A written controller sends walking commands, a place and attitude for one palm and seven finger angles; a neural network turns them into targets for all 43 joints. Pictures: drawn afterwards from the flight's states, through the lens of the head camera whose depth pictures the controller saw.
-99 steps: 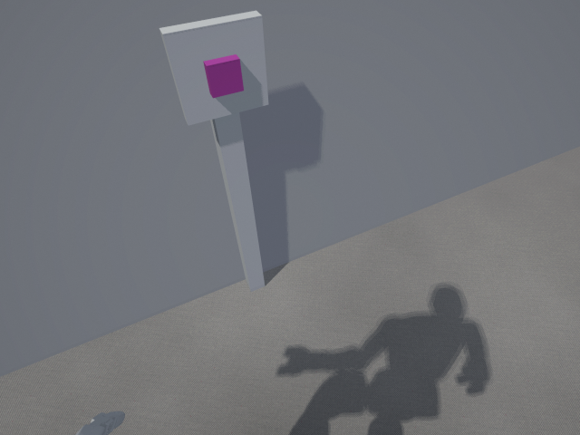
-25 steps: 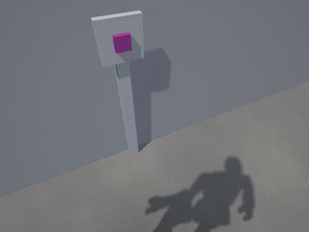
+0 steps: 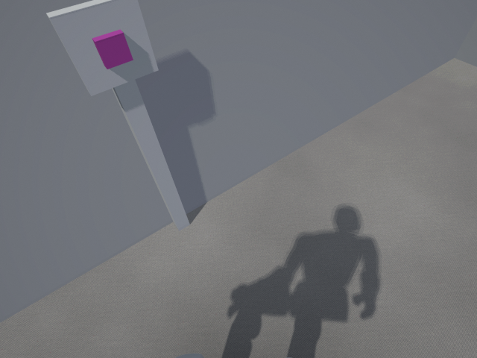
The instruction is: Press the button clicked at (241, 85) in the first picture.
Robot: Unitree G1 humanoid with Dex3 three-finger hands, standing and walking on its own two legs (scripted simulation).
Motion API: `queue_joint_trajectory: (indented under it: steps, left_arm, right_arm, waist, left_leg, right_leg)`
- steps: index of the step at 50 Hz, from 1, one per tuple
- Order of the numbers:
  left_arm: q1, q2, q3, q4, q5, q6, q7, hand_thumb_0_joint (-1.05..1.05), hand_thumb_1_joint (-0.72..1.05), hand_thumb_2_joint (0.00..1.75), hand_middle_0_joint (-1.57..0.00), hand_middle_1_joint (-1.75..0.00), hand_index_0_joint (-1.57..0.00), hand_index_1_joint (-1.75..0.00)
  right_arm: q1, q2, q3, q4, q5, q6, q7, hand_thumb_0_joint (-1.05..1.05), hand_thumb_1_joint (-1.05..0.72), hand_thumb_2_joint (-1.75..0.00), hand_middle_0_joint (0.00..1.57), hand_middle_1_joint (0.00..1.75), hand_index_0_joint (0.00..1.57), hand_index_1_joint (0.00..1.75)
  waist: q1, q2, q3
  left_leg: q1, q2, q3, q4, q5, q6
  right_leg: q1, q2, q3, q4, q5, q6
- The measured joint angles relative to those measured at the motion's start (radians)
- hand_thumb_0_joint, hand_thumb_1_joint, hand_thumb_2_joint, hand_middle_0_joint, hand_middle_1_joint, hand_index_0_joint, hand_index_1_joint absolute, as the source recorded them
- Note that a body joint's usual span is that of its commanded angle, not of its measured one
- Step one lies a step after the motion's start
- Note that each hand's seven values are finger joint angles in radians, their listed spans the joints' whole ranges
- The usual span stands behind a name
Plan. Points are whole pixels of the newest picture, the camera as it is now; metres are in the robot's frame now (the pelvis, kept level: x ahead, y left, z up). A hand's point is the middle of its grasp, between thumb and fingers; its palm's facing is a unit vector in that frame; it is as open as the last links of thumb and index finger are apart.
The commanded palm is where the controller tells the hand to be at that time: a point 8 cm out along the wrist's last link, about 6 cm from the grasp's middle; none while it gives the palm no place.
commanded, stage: walk to a spot facing it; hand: left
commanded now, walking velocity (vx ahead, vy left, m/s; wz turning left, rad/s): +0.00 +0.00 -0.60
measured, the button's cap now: (113, 49) +0.71 +0.36 +0.16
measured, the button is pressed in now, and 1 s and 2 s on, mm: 0 0 0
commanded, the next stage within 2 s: none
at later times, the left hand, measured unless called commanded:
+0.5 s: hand out of the picture +0.08 +0.22 -0.14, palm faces -0.16 -0.95 -0.26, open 7.4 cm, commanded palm none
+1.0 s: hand (149, 356) +0.14 +0.20 -0.14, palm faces -0.57 -0.81 -0.16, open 7.4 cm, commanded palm none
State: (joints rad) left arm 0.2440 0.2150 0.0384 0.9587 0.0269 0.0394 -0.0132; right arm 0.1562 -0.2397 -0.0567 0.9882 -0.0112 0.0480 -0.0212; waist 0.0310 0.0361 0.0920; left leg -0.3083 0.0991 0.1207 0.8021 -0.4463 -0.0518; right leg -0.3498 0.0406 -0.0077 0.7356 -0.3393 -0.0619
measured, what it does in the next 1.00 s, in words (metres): steps on the spot, turning right: left foot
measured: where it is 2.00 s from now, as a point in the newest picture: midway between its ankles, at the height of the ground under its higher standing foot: outside the picture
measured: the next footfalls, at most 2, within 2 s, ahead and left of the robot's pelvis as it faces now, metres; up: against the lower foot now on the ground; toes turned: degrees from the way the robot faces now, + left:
left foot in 0.58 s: +0.04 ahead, +0.14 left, +0.00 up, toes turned -21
right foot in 1.18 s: -0.08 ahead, -0.09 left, +0.00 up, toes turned -50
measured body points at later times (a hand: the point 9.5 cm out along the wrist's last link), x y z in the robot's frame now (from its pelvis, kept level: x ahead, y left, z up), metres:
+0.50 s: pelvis -0.02 +0.02 +0.02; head +0.01 +0.02 +0.47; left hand +0.09 +0.27 -0.12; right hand +0.04 -0.26 -0.11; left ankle +0.00 +0.17 -0.68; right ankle +0.02 -0.07 -0.72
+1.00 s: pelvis -0.03 +0.07 +0.03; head +0.00 +0.08 +0.48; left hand +0.17 +0.24 -0.13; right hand -0.18 -0.14 -0.10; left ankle +0.00 +0.16 -0.72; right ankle -0.14 -0.05 -0.65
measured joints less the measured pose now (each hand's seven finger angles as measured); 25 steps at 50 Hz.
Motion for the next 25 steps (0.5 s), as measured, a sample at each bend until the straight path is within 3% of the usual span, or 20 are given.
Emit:
queue_joint_trajectory:
  steps: [2, 4, 8, 18, 25]
  left_arm:
    - [0.008, -0.014, 0.001, -0.009, -0.004, -0.005, 0.01, 0.01, 0.91, 0.9, -0.21, -0.3, -0.2, -0.3]
    - [0.017, -0.022, 0.003, -0.016, -0.008, -0.006, 0.016, 0.01, 0.91, 0.9, -0.21, -0.3, -0.2, -0.3]
    - [0.031, -0.029, 0.003, -0.02, -0.015, -0.012, 0.018, 0.01, 0.91, 0.9, -0.21, -0.3, -0.2, -0.3]
    - [0.025, -0.019, 0.019, -0.03, -0.011, -0.013, 0.019, 0.01, 0.91, 0.9, -0.21, -0.3, -0.2, -0.3]
    - [0.007, 0.018, 0.025, -0.045, -0.002, 0.001, 0.015, 0.01, 0.91, 0.9, -0.21, -0.3, -0.2, -0.3]
  right_arm:
    - [0.0, 0.001, -0.005, -0.001, 0.003, 0.014, 0.0, 0.0, -0.9, -0.9, 0.2, 0.3, 0.2, 0.3]
    - [-0.006, 0.003, -0.007, -0.003, 0.004, 0.018, 0.003, 0.0, -0.9, -0.9, 0.2, 0.3, 0.2, 0.3]
    - [-0.02, 0.001, -0.01, -0.023, 0.001, 0.011, 0.004, 0.0, -0.9, -0.9, 0.2, 0.3, 0.2, 0.3]
    - [-0.034, -0.025, -0.016, -0.047, 0.0, 0.015, -0.015, 0.0, -0.9, -0.9, 0.2, 0.3, 0.2, 0.3]
    - [-0.036, -0.003, -0.004, -0.081, 0.009, 0.001, -0.011, 0.0, -0.9, -0.9, 0.2, 0.3, 0.2, 0.3]
  waist:
    - [0.001, 0.003, 0.0]
    - [0.008, -0.005, 0.001]
    - [0.008, -0.019, -0.004]
    - [0.015, -0.021, -0.039]
    - [0.022, -0.051, -0.06]
  left_leg:
    - [-0.074, -0.034, -0.065, 0.167, -0.03, 0.006]
    - [-0.125, -0.052, -0.094, 0.271, 0.019, 0.005]
    - [-0.172, -0.062, -0.125, 0.319, 0.109, -0.009]
    - [-0.142, -0.072, -0.179, 0.213, 0.099, -0.025]
    - [-0.055, -0.104, -0.177, -0.031, 0.047, 0.003]
  right_leg:
    - [0.011, 0.01, 0.001, -0.039, 0.006, -0.022]
    - [0.028, 0.023, 0.019, -0.11, 0.052, -0.029]
    - [0.053, 0.047, 0.064, -0.238, 0.139, -0.033]
    - [0.063, 0.103, 0.159, -0.334, 0.222, -0.025]
    - [0.037, 0.121, 0.24, -0.329, 0.246, 0.006]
